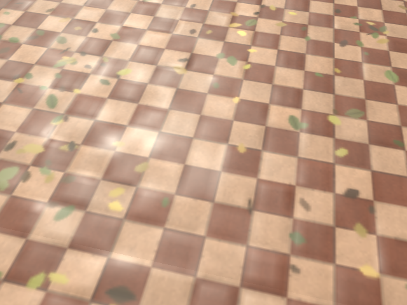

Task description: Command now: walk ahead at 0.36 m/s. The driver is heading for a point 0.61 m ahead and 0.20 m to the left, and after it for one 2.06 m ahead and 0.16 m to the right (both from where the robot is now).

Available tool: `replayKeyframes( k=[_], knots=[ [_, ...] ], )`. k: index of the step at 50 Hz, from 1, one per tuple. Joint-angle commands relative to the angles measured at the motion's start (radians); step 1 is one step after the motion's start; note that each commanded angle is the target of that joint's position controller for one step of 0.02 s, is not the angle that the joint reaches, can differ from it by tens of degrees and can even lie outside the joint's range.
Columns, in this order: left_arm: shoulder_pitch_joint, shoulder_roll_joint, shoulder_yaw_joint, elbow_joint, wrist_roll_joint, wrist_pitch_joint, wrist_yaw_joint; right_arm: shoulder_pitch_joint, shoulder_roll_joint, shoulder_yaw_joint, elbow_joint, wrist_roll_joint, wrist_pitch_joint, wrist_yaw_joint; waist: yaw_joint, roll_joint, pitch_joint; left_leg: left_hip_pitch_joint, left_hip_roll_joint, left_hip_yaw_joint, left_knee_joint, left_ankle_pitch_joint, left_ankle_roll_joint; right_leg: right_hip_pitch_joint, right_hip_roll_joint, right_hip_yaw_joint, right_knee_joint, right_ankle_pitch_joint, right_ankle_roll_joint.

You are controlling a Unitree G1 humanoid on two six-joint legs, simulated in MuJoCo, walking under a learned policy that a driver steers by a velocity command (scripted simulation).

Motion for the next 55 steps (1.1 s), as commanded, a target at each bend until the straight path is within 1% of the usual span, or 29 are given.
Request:
replayKeyframes(
  k=[1, 5, 7, 8, 9, 10, 11, 13, 14, 15, 18, 22, 27, 30, 31, 32, 33, 34, 35, 36, 38, 39, 41, 42, 46, 50, 52, 54, 55],
  knots=[
    [-0.059, -0.002, -0.015, -0.054, -0.010, -0.013, 0.006, 0.026, -0.115, -0.011, -0.026, -0.001, -0.012, -0.007, 0.009, 0.103, 0.044, -0.076, 0.224, -0.065, -0.023, 0.708, 0.064, 0.088, 0.058, -0.076, -0.160, 0.082, 0.004],
    [-0.039, 0.026, -0.014, -0.043, -0.009, -0.026, 0.027, 0.047, -0.109, -0.005, 0.002, -0.009, 0.002, -0.019, 0.008, 0.142, 0.014, 0.008, 0.243, -0.097, 0.098, 0.824, 0.058, 0.180, 0.103, -0.062, -0.253, 0.058, -0.030],
    [0.083, 0.065, 0.002, -0.002, -0.007, -0.044, 0.041, 0.005, -0.126, -0.011, -0.006, -0.006, 0.007, -0.026, 0.062, 0.133, -0.022, 0.039, 0.234, -0.140, 0.242, 0.848, 0.040, 0.297, 0.130, -0.042, -0.364, 0.057, -0.055],
    [0.175, 0.091, 0.011, 0.023, 0.003, -0.062, 0.048, -0.019, -0.137, -0.015, -0.015, 0.007, 0.008, -0.025, 0.108, 0.088, -0.062, -0.010, 0.198, -0.129, 0.384, 0.741, 0.015, 0.441, 0.094, -0.023, -0.468, 0.261, -0.067],
    [0.287, 0.173, 0.029, 0.034, 0.023, -0.077, 0.058, -0.016, -0.115, -0.008, -0.057, 0.026, 0.005, -0.029, 0.123, -0.003, -0.191, -0.174, 0.148, -0.107, 0.608, 0.366, -0.013, 0.694, -0.113, 0.132, -0.380, 0.767, -0.104],
    [0.272, 0.224, 0.043, 0.013, 0.003, -0.061, 0.052, 0.151, -0.014, 0.006, -0.050, 0.067, 0.023, -0.034, 0.057, -0.210, -0.382, -0.391, -0.010, -0.054, 0.942, -0.457, -0.037, 0.933, -0.387, 0.369, -0.315, 1.189, -0.299],
    [0.240, 0.175, 0.037, -0.022, -0.034, -0.041, 0.043, 0.118, -0.114, -0.024, -0.024, 0.033, 0.049, -0.047, 0.072, -0.044, -0.402, -0.407, 0.020, -0.135, 1.021, -0.451, -0.037, 0.836, -0.352, 0.336, -0.354, 1.032, -0.304],
    [0.081, 0.076, 0.008, -0.058, -0.027, -0.023, 0.056, -0.004, -0.098, -0.038, -0.055, -0.008, 0.069, -0.034, 0.024, -0.010, -0.160, -0.452, 0.082, -0.130, 1.002, -0.328, -0.057, 0.563, -0.251, 0.196, -0.487, 0.596, -0.239],
    [0.066, 0.057, 0.003, -0.059, -0.024, -0.019, 0.070, -0.036, -0.095, -0.046, -0.066, -0.019, 0.081, -0.026, 0.013, -0.036, -0.092, -0.443, 0.104, -0.128, 0.972, -0.282, -0.070, 0.466, -0.215, 0.140, -0.533, 0.491, -0.216],
    [0.061, 0.056, 0.003, -0.059, -0.021, -0.014, 0.080, -0.018, -0.081, -0.047, -0.067, -0.026, 0.098, -0.018, -0.004, -0.060, -0.074, -0.403, 0.105, -0.112, 0.966, -0.250, -0.084, 0.390, -0.188, 0.091, -0.558, 0.418, -0.205],
    [0.054, 0.079, 0.009, -0.073, -0.007, -0.014, 0.083, -0.009, -0.059, -0.052, -0.080, -0.019, 0.132, -0.016, -0.025, -0.045, -0.099, -0.379, 0.096, -0.086, 0.940, -0.223, -0.102, 0.325, -0.186, 0.032, -0.585, 0.280, -0.226],
    [0.042, 0.105, 0.018, -0.085, -0.003, -0.003, 0.081, -0.106, -0.070, -0.050, -0.140, -0.024, 0.160, -0.007, -0.008, -0.087, -0.086, -0.397, 0.126, -0.062, 0.763, -0.182, -0.098, 0.311, -0.192, -0.002, -0.624, -0.030, -0.213],
    [0.054, 0.156, 0.037, -0.095, 0.001, 0.024, 0.070, -0.170, -0.097, -0.050, -0.208, -0.014, 0.168, 0.013, 0.021, -0.081, -0.110, -0.318, 0.114, -0.012, 0.593, -0.220, -0.071, 0.336, -0.241, -0.022, -0.602, -0.166, -0.192],
    [0.041, 0.183, 0.049, -0.103, -0.006, 0.043, 0.068, -0.119, -0.102, -0.052, -0.220, -0.009, 0.158, 0.020, -0.005, -0.053, -0.102, -0.188, 0.094, 0.007, 0.386, -0.163, -0.030, 0.295, -0.243, -0.067, -0.527, -0.227, -0.119],
    [0.066, 0.173, 0.053, -0.094, -0.002, 0.053, 0.063, -0.090, -0.119, -0.057, -0.214, -0.011, 0.149, 0.019, -0.014, 0.017, -0.076, -0.132, 0.097, -0.051, 0.249, -0.115, -0.010, 0.242, -0.213, -0.110, -0.432, -0.253, -0.061],
    [0.113, 0.119, 0.047, -0.093, -0.003, 0.067, 0.051, -0.089, -0.186, -0.068, -0.228, -0.020, 0.134, 0.010, -0.006, 0.247, -0.031, -0.129, 0.275, -0.335, 0.009, -0.161, 0.035, 0.135, -0.100, -0.211, -0.179, -0.378, 0.021],
    [0.046, 0.079, 0.035, -0.160, -0.014, 0.073, 0.066, -0.111, -0.327, -0.099, -0.260, -0.014, 0.130, -0.004, -0.012, 0.376, 0.054, -0.232, 0.477, -0.655, -0.066, -0.023, 0.156, -0.049, 0.081, -0.152, -0.024, -0.526, 0.079],
    [-0.021, 0.100, 0.034, -0.174, -0.006, 0.080, 0.069, -0.083, -0.294, -0.100, -0.237, -0.026, 0.130, -0.023, -0.024, 0.235, 0.063, -0.268, 0.442, -0.561, -0.030, 0.071, 0.190, -0.006, 0.057, -0.025, 0.132, -0.468, 0.072],
    [0.001, 0.092, 0.034, -0.168, -0.019, 0.079, 0.062, -0.131, -0.249, -0.087, -0.242, -0.019, 0.127, -0.031, 0.019, 0.189, 0.046, -0.276, 0.368, -0.460, 0.007, 0.084, 0.165, 0.008, 0.056, 0.011, 0.163, -0.378, 0.065],
    [0.024, 0.098, 0.037, -0.155, -0.022, 0.070, 0.058, -0.197, -0.230, -0.081, -0.261, -0.015, 0.127, -0.029, 0.049, 0.162, 0.032, -0.252, 0.303, -0.394, 0.023, 0.096, 0.129, 0.012, 0.062, 0.026, 0.164, -0.300, 0.055],
    [0.070, 0.125, 0.047, -0.133, 0.010, 0.058, 0.044, -0.227, -0.195, -0.072, -0.289, -0.003, 0.119, -0.020, 0.049, 0.158, -0.066, -0.151, 0.250, -0.354, 0.048, 0.168, 0.124, 0.019, 0.076, 0.021, 0.215, -0.237, 0.047],
    [0.065, 0.126, 0.048, -0.138, 0.012, 0.056, 0.036, -0.194, -0.187, -0.070, -0.286, 0.002, 0.115, -0.013, 0.038, 0.137, -0.096, -0.108, 0.246, -0.378, 0.031, 0.052, 0.132, 0.010, 0.075, 0.024, 0.218, -0.230, 0.050],
    [0.016, 0.120, 0.046, -0.161, 0.008, 0.057, 0.024, -0.141, -0.195, -0.074, -0.275, 0.002, 0.108, -0.006, 0.009, 0.141, -0.071, -0.048, 0.252, -0.449, -0.025, -0.209, 0.145, -0.050, 0.068, 0.031, 0.158, -0.216, 0.059],
    [-0.010, 0.120, 0.045, -0.173, 0.006, 0.056, 0.022, -0.119, -0.201, -0.076, -0.270, 0.000, 0.104, -0.006, -0.004, 0.151, -0.048, -0.030, 0.257, -0.478, -0.043, -0.258, 0.150, -0.070, 0.068, 0.035, 0.114, -0.214, 0.065],
    [-0.056, 0.114, 0.037, -0.197, 0.002, 0.036, 0.020, -0.064, -0.230, -0.084, -0.257, -0.007, 0.086, -0.007, -0.033, 0.150, -0.028, -0.008, 0.261, -0.520, -0.044, -0.249, 0.173, -0.039, 0.080, 0.044, -0.042, -0.225, 0.075],
    [-0.062, 0.110, 0.027, -0.216, -0.004, 0.014, 0.016, -0.068, -0.241, -0.087, -0.262, -0.013, 0.073, 0.002, -0.036, 0.162, -0.029, -0.082, 0.247, -0.535, -0.015, -0.266, 0.180, 0.079, 0.097, 0.031, -0.168, -0.268, 0.052],
    [-0.039, 0.108, 0.022, -0.220, -0.008, 0.004, 0.017, -0.084, -0.237, -0.085, -0.264, -0.014, 0.068, 0.007, -0.021, 0.159, -0.024, -0.160, 0.239, -0.537, 0.000, -0.266, 0.166, 0.191, 0.109, 0.015, -0.239, -0.268, 0.030],
    [0.073, 0.088, 0.017, -0.189, -0.012, -0.012, 0.025, -0.136, -0.229, -0.081, -0.271, -0.006, 0.065, 0.009, 0.053, 0.119, -0.020, -0.314, 0.198, -0.505, 0.057, -0.271, 0.124, 0.441, 0.125, -0.014, -0.405, -0.157, 0.002],
    [0.149, 0.100, 0.021, -0.165, -0.007, -0.024, 0.034, -0.148, -0.202, -0.073, -0.273, -0.005, 0.061, 0.006, 0.091, 0.077, -0.030, -0.416, 0.146, -0.478, 0.135, -0.291, 0.090, 0.596, 0.116, 0.006, -0.456, -0.153, -0.004]
  ],
)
